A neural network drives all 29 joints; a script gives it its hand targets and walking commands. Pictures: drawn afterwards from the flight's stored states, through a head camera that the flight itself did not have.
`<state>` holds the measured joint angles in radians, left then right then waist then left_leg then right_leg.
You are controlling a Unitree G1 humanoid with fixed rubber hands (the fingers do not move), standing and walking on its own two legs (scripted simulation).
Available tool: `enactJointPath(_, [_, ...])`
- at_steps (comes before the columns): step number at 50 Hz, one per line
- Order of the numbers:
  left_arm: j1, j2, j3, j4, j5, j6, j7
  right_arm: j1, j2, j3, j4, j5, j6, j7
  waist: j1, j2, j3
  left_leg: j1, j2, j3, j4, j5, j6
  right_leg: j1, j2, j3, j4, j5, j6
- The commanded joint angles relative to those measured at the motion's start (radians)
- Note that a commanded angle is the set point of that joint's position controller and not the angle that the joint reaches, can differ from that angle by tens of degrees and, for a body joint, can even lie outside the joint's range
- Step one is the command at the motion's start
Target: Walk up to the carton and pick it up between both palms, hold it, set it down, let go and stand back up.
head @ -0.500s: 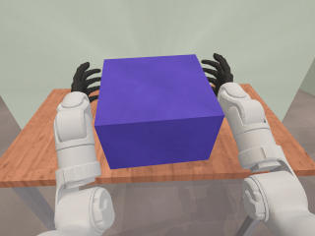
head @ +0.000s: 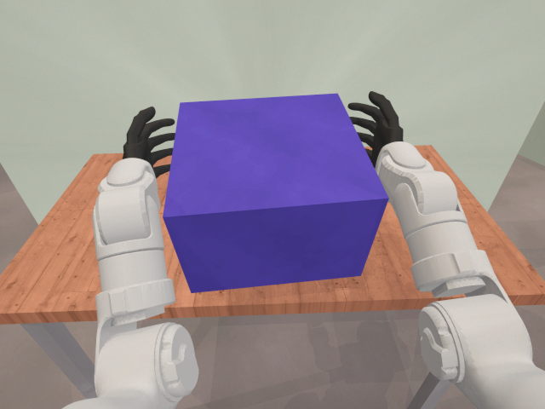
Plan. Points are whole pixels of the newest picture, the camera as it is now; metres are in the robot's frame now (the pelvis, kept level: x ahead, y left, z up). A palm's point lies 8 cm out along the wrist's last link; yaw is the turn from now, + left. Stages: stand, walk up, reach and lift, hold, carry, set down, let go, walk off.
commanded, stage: hold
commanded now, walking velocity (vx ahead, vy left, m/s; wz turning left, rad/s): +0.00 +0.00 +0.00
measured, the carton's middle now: (268, 187) +0.37 +0.00 +0.20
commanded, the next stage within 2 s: none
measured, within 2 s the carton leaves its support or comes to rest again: neither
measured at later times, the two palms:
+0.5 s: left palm (135, 167) +0.36 +0.17 +0.25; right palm (384, 150) +0.36 -0.16 +0.25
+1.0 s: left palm (142, 165) +0.37 +0.17 +0.25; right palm (386, 149) +0.37 -0.16 +0.25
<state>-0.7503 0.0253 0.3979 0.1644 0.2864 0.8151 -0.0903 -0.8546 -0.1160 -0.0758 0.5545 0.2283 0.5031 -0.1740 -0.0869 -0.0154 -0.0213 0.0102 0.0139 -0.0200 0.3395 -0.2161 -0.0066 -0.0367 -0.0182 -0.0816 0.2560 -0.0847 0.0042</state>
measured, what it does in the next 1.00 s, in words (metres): stands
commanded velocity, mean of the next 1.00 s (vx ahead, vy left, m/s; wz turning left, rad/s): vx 0.00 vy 0.00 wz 0.00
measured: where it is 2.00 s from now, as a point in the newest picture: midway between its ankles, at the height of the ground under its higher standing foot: outside the picture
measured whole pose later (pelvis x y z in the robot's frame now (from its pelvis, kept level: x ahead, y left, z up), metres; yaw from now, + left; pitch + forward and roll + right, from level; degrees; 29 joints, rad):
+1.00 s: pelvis +0.00 +0.00 +0.00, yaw +0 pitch -7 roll -1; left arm -0.77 0.04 0.40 0.20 0.29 0.80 -0.10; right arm -0.87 -0.11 -0.08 0.57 0.21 0.49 -0.18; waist -0.09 -0.02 -0.02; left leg 0.00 0.01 -0.03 0.33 -0.21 -0.01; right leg -0.05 -0.02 -0.09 0.26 -0.08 0.00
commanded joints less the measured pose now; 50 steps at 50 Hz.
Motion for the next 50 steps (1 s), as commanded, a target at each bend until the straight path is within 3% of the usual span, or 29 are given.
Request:
enactJointPath(1, [-0.69, -0.491, -0.473, -0.09, -0.178, -0.053, -0.14, -0.707, 0.585, 0.343, -0.25, 0.124, -0.033, 0.113, -0.008, 0.044, -0.355, -0.212, -0.068, 0.028, -0.091, 0.204, -0.034, 0.342, 0.079, 0.039, 0.04, 0.135, 0.007])
enactJointPath(7, [-0.682, -0.488, -0.461, -0.076, -0.169, -0.053, -0.145, -0.702, 0.585, 0.343, -0.244, 0.122, -0.031, 0.11, -0.007, 0.042, -0.342, -0.217, -0.072, 0.029, -0.093, 0.196, -0.033, 0.347, 0.076, 0.042, 0.038, 0.14, 0.01])
enactJointPath(8, [-0.667, -0.479, -0.484, -0.163, -0.179, -0.057, -0.132, -0.696, 0.633, 0.407, -0.321, 0.136, -0.039, 0.107, 0.018, 0.038, -0.439, -0.173, -0.066, 0.034, -0.051, 0.319, -0.033, 0.394, 0.089, 0.024, 0.062, 0.212, 0.009])
enactJointPath(9, [-0.653, -0.464, -0.49, -0.143, -0.178, -0.05, -0.125, -0.676, 0.6, 0.397, -0.319, 0.138, -0.031, 0.102, 0.0, 0.043, -0.402, -0.157, -0.072, 0.036, -0.035, 0.348, -0.041, 0.368, 0.091, 0.026, 0.053, 0.221, 0.011])
enactJointPath(13, [-0.648, -0.467, -0.469, -0.124, -0.155, -0.03, -0.142, -0.67, 0.588, 0.368, -0.285, 0.114, -0.026, 0.105, 0.002, 0.041, -0.313, -0.197, -0.066, 0.043, -0.077, 0.24, -0.033, 0.337, 0.082, 0.024, 0.035, 0.105, 0.01])
enactJointPath(19, [-0.674, -0.473, -0.484, -0.116, -0.165, -0.037, -0.144, -0.688, 0.602, 0.353, -0.287, 0.096, -0.029, 0.105, -0.01, 0.051, -0.32, -0.203, -0.069, 0.042, -0.076, 0.216, -0.034, 0.338, 0.076, 0.024, 0.038, 0.108, 0.012])
enactJointPath(38, [-0.69, -0.471, -0.454, -0.061, -0.156, -0.05, -0.147, -0.713, 0.614, 0.345, -0.25, 0.083, -0.042, 0.11, 0.0, 0.043, -0.325, -0.224, -0.069, 0.043, -0.086, 0.185, -0.023, 0.344, 0.076, 0.022, 0.04, 0.081, 0.012])
enactJointPath(39, [-0.705, -0.472, -0.446, -0.013, -0.157, -0.049, -0.156, -0.714, 0.578, 0.305, -0.196, 0.084, -0.035, 0.111, -0.022, 0.051, -0.27, -0.25, -0.072, 0.036, -0.113, 0.116, -0.025, 0.32, 0.068, 0.035, 0.025, 0.048, 0.009])
enactJointPath(40, [-0.705, -0.48, -0.445, -0.02, -0.159, -0.055, -0.16, -0.726, 0.589, 0.31, -0.208, 0.084, -0.041, 0.113, -0.012, 0.045, -0.284, -0.266, -0.071, 0.036, -0.121, 0.099, -0.019, 0.326, 0.066, 0.037, 0.027, 0.043, 0.009])
enactJointPath(43, [-0.705, -0.49, -0.46, -0.052, -0.171, -0.064, -0.154, -0.73, 0.6, 0.336, -0.237, 0.108, -0.047, 0.111, -0.008, 0.051, -0.35, -0.241, -0.074, 0.03, -0.101, 0.163, -0.026, 0.357, 0.071, 0.039, 0.041, 0.116, 0.01])
enactJointPath(50, [-0.702, -0.482, -0.454, -0.052, -0.17, -0.068, -0.149, -0.711, 0.603, 0.34, -0.231, 0.109, -0.043, 0.108, -0.008, 0.033, -0.348, -0.229, -0.076, 0.03, -0.103, 0.158, -0.021, 0.347, 0.069, 0.042, 0.036, 0.121, 0.015])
